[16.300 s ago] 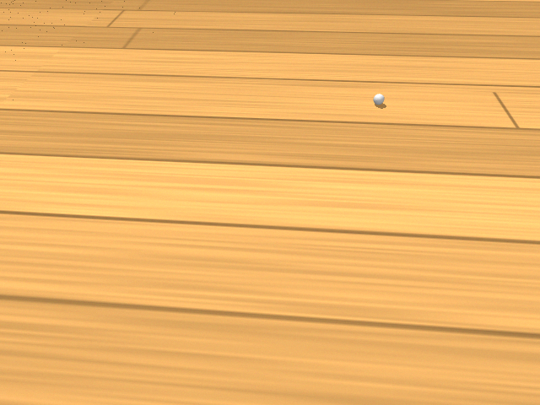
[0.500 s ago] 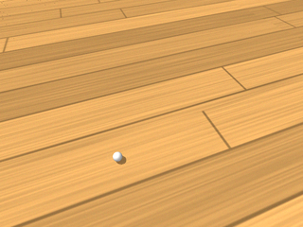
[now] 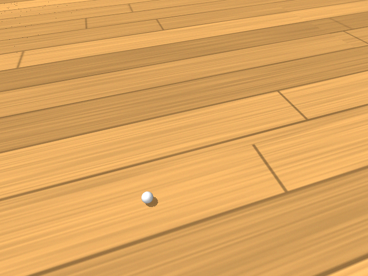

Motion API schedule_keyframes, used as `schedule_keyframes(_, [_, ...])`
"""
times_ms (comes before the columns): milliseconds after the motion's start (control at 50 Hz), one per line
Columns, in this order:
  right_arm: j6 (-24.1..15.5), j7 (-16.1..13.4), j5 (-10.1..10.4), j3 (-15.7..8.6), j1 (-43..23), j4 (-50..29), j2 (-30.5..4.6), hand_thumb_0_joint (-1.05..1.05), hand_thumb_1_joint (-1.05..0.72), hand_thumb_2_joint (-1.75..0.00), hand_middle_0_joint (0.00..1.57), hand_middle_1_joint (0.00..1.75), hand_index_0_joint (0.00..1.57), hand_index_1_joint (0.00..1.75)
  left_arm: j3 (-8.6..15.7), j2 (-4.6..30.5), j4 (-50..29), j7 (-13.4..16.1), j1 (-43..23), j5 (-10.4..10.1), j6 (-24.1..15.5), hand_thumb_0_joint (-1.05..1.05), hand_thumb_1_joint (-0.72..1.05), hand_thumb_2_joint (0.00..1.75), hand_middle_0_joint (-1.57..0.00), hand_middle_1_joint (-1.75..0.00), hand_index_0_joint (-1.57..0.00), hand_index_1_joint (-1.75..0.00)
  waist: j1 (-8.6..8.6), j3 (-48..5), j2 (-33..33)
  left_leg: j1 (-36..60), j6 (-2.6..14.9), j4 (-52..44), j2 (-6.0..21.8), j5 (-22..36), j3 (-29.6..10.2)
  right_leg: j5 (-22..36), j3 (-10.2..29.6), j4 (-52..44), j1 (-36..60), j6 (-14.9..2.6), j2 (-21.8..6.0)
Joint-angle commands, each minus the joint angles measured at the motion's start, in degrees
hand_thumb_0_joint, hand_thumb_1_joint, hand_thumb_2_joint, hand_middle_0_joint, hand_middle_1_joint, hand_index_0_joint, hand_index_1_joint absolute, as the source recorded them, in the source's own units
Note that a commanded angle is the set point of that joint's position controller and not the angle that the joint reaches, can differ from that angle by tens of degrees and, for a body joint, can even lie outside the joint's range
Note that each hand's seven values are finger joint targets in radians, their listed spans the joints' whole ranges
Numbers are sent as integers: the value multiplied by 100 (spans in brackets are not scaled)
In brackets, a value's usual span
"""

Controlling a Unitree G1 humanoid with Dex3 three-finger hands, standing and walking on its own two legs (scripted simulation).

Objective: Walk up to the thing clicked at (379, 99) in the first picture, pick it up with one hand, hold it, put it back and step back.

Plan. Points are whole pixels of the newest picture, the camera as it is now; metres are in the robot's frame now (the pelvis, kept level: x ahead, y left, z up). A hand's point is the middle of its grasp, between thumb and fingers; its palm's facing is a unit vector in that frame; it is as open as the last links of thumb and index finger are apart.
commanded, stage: walk up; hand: left
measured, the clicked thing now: (147, 197) +0.72 +0.26 -0.75
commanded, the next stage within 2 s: none
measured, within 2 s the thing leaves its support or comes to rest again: neither
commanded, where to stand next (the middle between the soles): +0.34 +0.03 m, yaw -2 degrees
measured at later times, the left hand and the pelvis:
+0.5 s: hand (55, 272) +0.19 +0.35 -0.16, palm faces -0.09 -0.94 -0.32, open 7.4 cm; pelvis +0.14 +0.08 +0.00, yaw -2 degrees
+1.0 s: hand (103, 195) +0.40 +0.28 -0.15, palm faces -0.09 -0.93 -0.36, open 7.4 cm; pelvis +0.29 +0.03 -0.01, yaw -3 degrees
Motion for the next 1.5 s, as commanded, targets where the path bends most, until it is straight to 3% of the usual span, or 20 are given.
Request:
schedule_keyframes(0, [-235,23,5,-389,-544,-746,-1166,0,-90,-90,20,30,20,30,474,1663,-434,109,186,-26,-105,0,90,90,-20,-30,-20,-30,219,338,-434,-1814,-55,388,487,-39,-395,-1554,1906,-1343,975,-919,-1643])
schedule_keyframes(160, [-260,34,0,-674,1175,-486,-1258,0,-90,-90,20,30,20,30,366,1500,-1069,-54,-382,-47,13,0,90,90,-20,-30,-20,-30,-699,99,-259,1605,-256,-938,36,1525,474,-2191,402,398,-1944,-406,-753])
schedule_keyframes(180, [-294,-27,-8,-784,1633,-390,-1510,0,-90,-90,20,30,20,30,259,1222,-1095,-56,-120,1,51,0,90,90,-20,-30,-20,-30,-889,-119,560,2444,-85,-1137,177,732,32,-2293,261,1657,-2627,-328,-466])
schedule_keyframes(220, [-393,-108,-59,-814,1366,-779,-2166,0,-90,-90,20,30,20,30,194,1031,-1022,1,559,-89,112,0,90,90,-20,-30,-20,-30,-615,33,1532,1318,704,-3360,2182,-2896,-3930,-2086,785,4374,-3217,-23,413])
schedule_keyframes(240, [-387,-97,81,-834,755,-999,-2328,0,-90,-90,20,30,20,30,305,1561,-926,52,565,-114,135,0,90,90,-20,-30,-20,-30,-440,526,1104,492,1113,-3567,2456,-3268,-4069,-1853,1143,4473,-2910,-57,8])
schedule_keyframes(320, [-514,-146,133,-583,391,-1251,-1667,0,-90,-90,20,30,20,30,321,1641,-624,12,1082,-190,102,0,90,90,-20,-30,-20,-30,-77,566,763,477,648,-2974,1505,-534,-1681,-643,1117,3962,-2529,102,-281])
schedule_keyframes(560, [-521,-150,157,-584,1138,-1499,-1634,0,-90,-90,20,30,20,30,245,1127,-1441,-216,-209,-90,58,0,90,90,-20,-30,-20,-30,-501,462,619,1075,827,-2338,1261,2569,-187,210,177,1507,-2051,223,-329])
schedule_keyframes(640, [-412,-202,186,-521,1000,-1714,-1554,0,-90,-90,20,30,20,30,274,1020,-1342,-124,222,-101,-5,0,90,90,-20,-30,-20,-30,-187,55,427,740,685,-1148,1193,3917,11,368,-161,879,-685,21,11])
schedule_keyframes(680, [-435,-220,262,-353,1158,-1879,-1175,0,-90,-90,20,30,20,30,475,1529,-1201,-41,1128,-81,-83,0,90,90,-20,-30,-20,-30,252,-706,-629,-65,334,739,652,3180,346,619,533,555,1011,-333,-377])
schedule_keyframes(720, [-383,-280,287,-318,1270,-1881,-1269,0,-90,-90,20,30,20,30,604,2049,-1298,22,1369,-197,-56,0,90,90,-20,-30,-20,-30,435,-884,-1511,-1812,61,2650,-231,-699,239,693,3525,-142,1783,-1471,-2267])
schedule_keyframes(740, [-380,-329,241,-353,1148,-1801,-1476,0,-90,-90,20,30,20,30,590,2018,-1385,54,1251,-240,-35,0,90,90,-20,-30,-20,-30,420,-607,-1205,-1839,22,2891,-30,-899,-113,1017,3637,-98,1376,-1720,-2409])
schedule_keyframes(820, [-326,-278,291,-312,1280,-1570,-1156,0,-90,-90,20,30,20,30,368,1477,-1603,147,569,-284,-26,0,90,90,-20,-30,-20,-30,-84,-17,-868,-1239,-63,2409,113,-2,-323,2569,1253,70,-85,-1002,-1292])
schedule_keyframes(920, [-282,-327,291,-250,996,-1499,-972,0,-90,-90,20,30,20,30,230,1283,-1771,250,235,-141,-11,0,90,90,-20,-30,-20,-30,-105,16,-903,-774,-315,1029,61,643,51,3990,478,344,-597,-1055,-1105])
schedule_keyframes(1040, [-350,-438,149,-345,1010,-1310,-1098,0,-90,-90,20,30,20,30,148,1324,-1805,255,-99,-308,261,0,90,90,-20,-30,-20,-30,-331,-434,-378,599,-71,-1163,-91,2614,126,2025,596,1926,-1066,-494,-988])
schedule_keyframes(1080, [-345,-455,91,-465,507,-1575,-1831,0,-90,-90,20,30,20,30,73,994,-1722,272,293,-439,373,0,90,90,-20,-30,-20,-30,-65,-572,1026,584,811,-1788,1825,4169,-2427,-1022,231,3030,-1614,171,180])
schedule_keyframes(1120, [-302,-481,171,-434,46,-1611,-1845,0,-90,-90,20,30,20,30,117,1243,-1452,356,449,-386,520,0,90,90,-20,-30,-20,-30,-35,-522,1062,-57,1668,-1774,2282,3641,-2865,-2436,826,4094,-1188,193,-35])
schedule_keyframes(1180, [-251,-510,149,-331,-195,-1646,-1537,0,-90,-90,20,30,20,30,198,1270,-1250,284,361,-347,511,0,90,90,-20,-30,-20,-30,-8,-538,1002,-31,1098,-1422,1428,3702,-1461,-2099,975,4101,-1361,137,77])
schedule_keyframes(1340, [31,-324,136,-260,-509,-1529,-1431,0,-90,-90,20,30,20,30,117,1053,-646,345,812,-252,215,0,90,90,-20,-30,-20,-30,138,-875,1021,262,727,-563,959,2587,-872,-529,94,281,-182,331,92])
schedule_keyframes(1420, [107,-316,219,-254,-698,-1405,-1203,0,-90,-90,20,30,20,30,269,2240,-955,390,-468,-51,68,0,90,90,-20,-30,-20,-30,-176,76,-1053,-353,-87,607,167,-311,-446,306,2783,-50,-1554,-971,-2065])
schedule_keyframes(1480, [-13,-214,289,-240,-674,-1077,-1148,0,-90,-90,20,30,20,30,101,1497,-900,358,-643,-144,18,0,90,90,-20,-30,-20,-30,-334,102,-437,348,12,-765,275,2258,-446,763,954,530,-1235,-47,-901])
